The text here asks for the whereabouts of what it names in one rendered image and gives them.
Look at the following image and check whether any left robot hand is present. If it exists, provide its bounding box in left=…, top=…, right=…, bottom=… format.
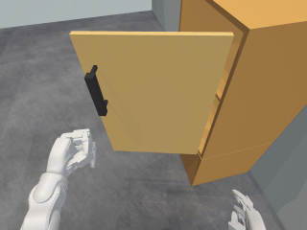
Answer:
left=46, top=128, right=97, bottom=179

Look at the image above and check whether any robot left forearm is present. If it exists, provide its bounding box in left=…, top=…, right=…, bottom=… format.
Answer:
left=20, top=172, right=69, bottom=230

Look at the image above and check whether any handle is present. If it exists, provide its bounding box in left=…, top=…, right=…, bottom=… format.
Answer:
left=84, top=65, right=108, bottom=116

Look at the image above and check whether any cupboard door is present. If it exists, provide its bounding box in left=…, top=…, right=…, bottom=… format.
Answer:
left=69, top=31, right=234, bottom=154

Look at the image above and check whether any right robot hand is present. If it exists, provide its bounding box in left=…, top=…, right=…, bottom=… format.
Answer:
left=228, top=189, right=267, bottom=230

